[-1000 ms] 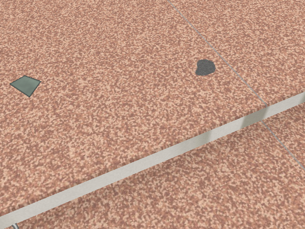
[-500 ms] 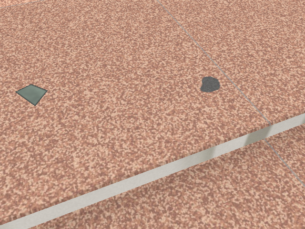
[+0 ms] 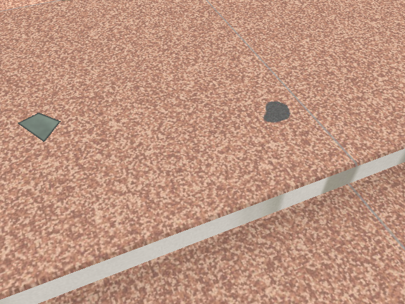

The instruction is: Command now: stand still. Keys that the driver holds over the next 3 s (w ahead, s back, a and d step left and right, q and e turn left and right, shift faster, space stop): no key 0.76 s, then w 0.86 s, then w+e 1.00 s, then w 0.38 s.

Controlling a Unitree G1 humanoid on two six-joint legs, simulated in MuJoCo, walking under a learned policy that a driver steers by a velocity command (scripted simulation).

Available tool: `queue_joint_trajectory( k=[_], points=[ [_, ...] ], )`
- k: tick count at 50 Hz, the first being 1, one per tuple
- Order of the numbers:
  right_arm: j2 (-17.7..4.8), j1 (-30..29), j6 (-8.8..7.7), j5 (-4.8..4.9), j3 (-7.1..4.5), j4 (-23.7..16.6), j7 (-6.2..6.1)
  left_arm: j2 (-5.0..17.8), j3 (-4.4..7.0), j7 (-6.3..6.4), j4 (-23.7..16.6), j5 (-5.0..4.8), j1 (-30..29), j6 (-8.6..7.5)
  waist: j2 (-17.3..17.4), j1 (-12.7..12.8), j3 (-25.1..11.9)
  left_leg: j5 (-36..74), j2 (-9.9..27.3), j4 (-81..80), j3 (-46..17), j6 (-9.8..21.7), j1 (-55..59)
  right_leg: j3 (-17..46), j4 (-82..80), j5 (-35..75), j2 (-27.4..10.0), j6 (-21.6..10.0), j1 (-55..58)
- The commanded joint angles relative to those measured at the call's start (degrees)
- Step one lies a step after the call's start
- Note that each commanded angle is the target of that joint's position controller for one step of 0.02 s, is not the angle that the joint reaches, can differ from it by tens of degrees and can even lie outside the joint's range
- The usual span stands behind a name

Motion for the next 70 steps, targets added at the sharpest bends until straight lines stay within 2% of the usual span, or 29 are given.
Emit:
queue_joint_trajectory(
  k=[1,18,38,39,40,42,43,44,45,47,48,49,50,51,52,53,54,55,56,57,58,60,62,63,64,66,68,69,70],
  points=[
    [-6.3,0.4,-0.61,0.07,-1.17,-1.0,-0.24,6.5,1.13,0.31,-1.0,-0.02,1.3,-0.35,0.1,0.0,-0.5,12.9,2.0,-4.8,-1.4,1.0,-1.4,-0.4,-3.5,7.9,0.3,-0.5,0.2],
    [-5.2,1.7,-0.64,0.32,-0.33,5.1,-0.36,4.4,0.5,0.66,1.8,-0.08,4.8,-0.18,0.0,-0.4,0.5,11.5,1.6,-5.2,-0.5,0.7,-2.2,-0.8,-3.4,7.2,0.9,-0.9,-0.5],
    [-3.6,3.9,-0.58,0.45,0.29,8.3,-0.52,2.3,0.0,0.8,3.1,-0.19,8.6,-0.28,-0.2,-0.6,1.3,10.2,1.4,-5.2,0.2,0.3,-3.1,-0.7,-3.3,6.5,1.3,-1.3,-1.4],
    [-3.1,4.9,-0.5,0.46,0.4,8.8,-0.58,1.7,-0.1,0.85,3.6,-0.22,9.7,-0.21,-0.1,-0.7,-0.1,4.4,0.7,-5.4,0.8,0.5,-2.6,-1.6,-3.1,1.2,2.1,-1.5,-0.9],
    [-1.5,6.5,-0.36,-1.11,0.87,9.4,-0.49,0.7,-0.49,0.02,3.7,1.7,9.8,0.57,0.2,-1.3,0.0,-6.1,3.4,-6.6,-2.6,1.9,-3.3,1.4,-3.3,-7.4,0.0,-3.4,-1.7],
    [-4.2,5.9,0.11,-1.14,-0.09,8.7,-0.1,1.9,0.0,-0.85,2.1,1.75,8.0,1.28,1.1,-1.2,5.2,-24.8,2.8,-7.4,-4.3,4.2,-8.1,1.9,-1.8,-23.1,1.5,-5.5,-6.8],
    [-4.6,5.9,0.1,-1.03,-0.3,8.3,0.1,1.7,-0.01,-1.15,1.5,1.66,7.7,1.26,1.7,-1.3,7.5,-27.9,3.5,-8.1,-5.8,5.1,-9.5,2.2,-1.1,-24.9,1.7,-6.0,-8.9],
    [-6.9,4.8,-1.32,2.3,-1.11,7.3,-0.52,2.7,0.56,0.19,1.3,-1.79,7.9,-0.7,2.1,-1.0,8.7,-25.6,3.3,-7.9,-4.8,5.1,-10.0,-1.0,1.3,-19.8,3.4,-5.2,-10.1],
    [-7.2,6.3,-2.2,2.77,-1.35,7.6,-0.56,2.1,0.42,0.47,1.5,-1.94,8.6,-2.0,3.4,-1.5,7.4,-24.9,5.1,-8.5,-7.7,6.0,-8.4,-1.0,3.6,-16.8,3.6,-5.0,-10.8],
    [-7.2,10.8,-3.15,2.49,-1.81,8.6,-0.19,-0.5,0.0,-0.08,0.9,-1.48,8.6,-3.81,7.5,-2.6,6.3,-28.8,10.2,-11.9,-15.7,9.2,-4.9,-2.3,9.7,-13.5,4.6,-5.1,-14.0],
    [-7.5,11.2,-3.38,2.54,-2.01,8.5,0.04,-1.6,-0.22,-0.55,0.4,-1.67,8.7,-4.52,9.7,-2.3,6.3,-30.7,12.8,-13.8,-20.0,10.8,-5.1,-2.3,12.0,-12.3,4.8,-5.8,-13.9],
    [-7.2,10.1,-3.61,2.55,-1.99,7.9,0.17,-1.7,-0.26,-0.96,0.1,-1.85,8.9,-5.18,10.0,-1.5,7.1,-30.2,13.8,-14.5,-21.6,11.4,-7.1,-1.7,11.7,-11.7,4.5,-7.0,-12.2],
    [-7.1,7.3,-3.83,2.58,-1.94,6.8,0.29,-1.9,-0.24,-1.23,0.5,-1.99,10.8,-5.7,9.4,0.4,8.1,-27.5,13.0,-12.8,-20.3,10.8,-11.0,-0.9,7.7,-11.1,4.2,-8.2,-7.4],
    [-6.4,1.8,-4.13,2.67,-1.66,4.7,0.39,-0.8,0.15,-1.45,2.0,-2.11,16.1,-6.16,7.2,3.7,8.4,-21.4,9.8,-8.3,-14.4,8.5,-14.8,0.8,2.2,-10.0,3.4,-9.2,-1.6],
    [-3.6,-3.1,-4.95,2.67,-0.96,2.5,0.47,2.7,1.29,-1.52,4.3,-2.03,23.1,-6.6,-1.6,6.5,7.9,-11.1,3.3,4.9,-3.9,4.4,-23.0,10.2,-4.1,-10.8,-1.0,-11.3,7.5],
    [-1.5,-4.7,-6.55,1.92,-0.49,0.1,0.56,10.8,3.62,-2.13,6.2,-2.35,31.9,-7.0,-18.3,8.6,4.5,-7.2,-2.9,25.9,5.2,0.8,-34.6,30.7,-12.1,-3.2,-12.6,-16.8,20.3],
    [-2.9,-4.9,-7.89,1.98,-0.69,-0.3,0.93,8.4,2.71,-2.42,5.7,-0.95,31.9,-7.39,-15.4,7.4,3.3,-14.6,-1.2,37.5,0.0,1.5,-41.6,40.3,-13.6,3.2,-18.5,-19.2,22.8],
    [-3.0,-4.3,-8.64,2.72,-0.75,-0.3,1.59,5.6,1.94,-2.41,4.5,-0.32,28.3,-7.65,-9.6,4.9,4.8,-12.5,1.8,44.7,-1.9,3.0,-45.3,36.6,-12.4,7.4,-18.2,-18.6,23.3],
    [-2.9,-4.6,-9.09,3.06,-0.73,-0.4,2.05,4.7,1.54,-2.62,3.6,-0.22,25.6,-7.58,-6.7,3.7,4.9,-9.0,3.6,47.5,-1.2,4.0,-48.0,31.4,-12.4,10.5,-16.8,-17.8,23.6],
    [-3.5,-6.1,-9.34,2.9,-1.04,-1.1,2.34,3.8,1.02,-2.76,3.2,-0.45,24.0,-7.11,-4.3,3.1,5.7,-5.7,5.2,46.6,-0.3,4.4,-50.0,26.3,-13.5,15.0,-15.7,-16.6,23.6],
    [-3.7,-7.1,-9.22,2.45,-1.41,-1.6,2.58,2.0,0.32,-2.61,3.0,-0.45,23.1,-6.46,-4.0,2.5,5.6,-3.3,6.7,43.9,0.6,4.5,-48.4,21.0,-14.9,18.7,-13.8,-14.8,22.1],
    [-1.6,-7.6,-8.51,2.28,-1.0,-2.3,3.49,0.3,-0.38,-1.93,2.3,-0.33,22.3,-5.27,-5.1,1.6,5.4,1.0,6.9,36.9,3.0,3.4,-43.1,13.8,-17.6,20.1,-10.0,-12.8,17.3],
    [0.6,-11.7,-7.95,1.76,0.0,-4.2,3.97,2.1,-0.35,-0.9,-0.1,-0.08,18.2,-4.98,-4.6,0.8,6.7,9.5,5.1,22.8,5.4,1.6,-32.5,7.3,-20.4,17.3,-6.1,-11.8,6.3],
    [1.1,-14.3,-7.71,1.61,0.36,-5.3,4.03,4.0,0.03,-0.48,-0.7,-0.2,17.9,-5.13,-5.3,1.1,6.7,13.4,3.8,16.3,6.3,1.1,-26.1,5.5,-22.2,16.4,-5.2,-11.8,1.9],
    [0.4,-16.3,-7.41,1.63,0.34,-6.3,4.02,6.0,0.62,-0.25,-0.6,-0.5,19.2,-5.41,-6.4,1.4,6.5,15.3,2.8,13.0,7.0,0.8,-22.0,5.8,-24.0,15.8,-6.2,-12.3,0.5],
    [-2.1,-18.3,-7.05,2.11,-0.04,-7.7,3.94,7.4,1.48,-0.14,-0.1,-1.47,20.1,-5.79,-7.1,0.7,7.4,16.7,2.4,7.9,5.8,1.8,-20.3,5.8,-24.3,16.9,-8.3,-12.3,3.6],
    [-4.9,-17.7,-7.31,2.18,-1.01,-8.3,3.93,7.5,2.01,-0.31,0.0,-1.56,20.0,-5.65,-7.0,-1.0,5.7,16.1,1.3,4.0,5.5,3.6,-17.9,5.1,-19.3,29.4,-9.8,-11.0,9.8],
    [-6.4,-14.6,-7.4,2.2,-1.8,-7.7,3.83,8.0,2.35,-0.42,-0.2,-1.1,19.5,-5.3,-7.9,-3.1,2.4,15.0,-0.1,4.1,6.2,4.7,-13.5,4.4,-13.8,40.8,-10.2,-10.2,12.3],
    [-8.3,-7.0,-7.27,2.4,-3.0,-5.4,3.55,8.0,2.44,-0.49,-0.6,-0.46,18.5,-4.7,-8.5,-6.9,-2.7,13.7,-1.7,4.6,6.8,6.2,-5.1,2.9,-4.4,50.5,-9.2,-9.1,12.9]
  ],
)
Next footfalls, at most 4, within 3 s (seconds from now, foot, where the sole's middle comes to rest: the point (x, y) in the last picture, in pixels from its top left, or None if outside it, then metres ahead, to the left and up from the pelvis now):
1.42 left None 0.41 0.09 -0.78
1.96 right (255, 265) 0.66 -0.14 -0.78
2.50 left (233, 166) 1.00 -0.07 -0.66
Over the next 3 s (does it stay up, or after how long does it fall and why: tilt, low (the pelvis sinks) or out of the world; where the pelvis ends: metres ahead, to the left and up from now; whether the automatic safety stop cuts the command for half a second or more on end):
stays up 1.07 -0.19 0.11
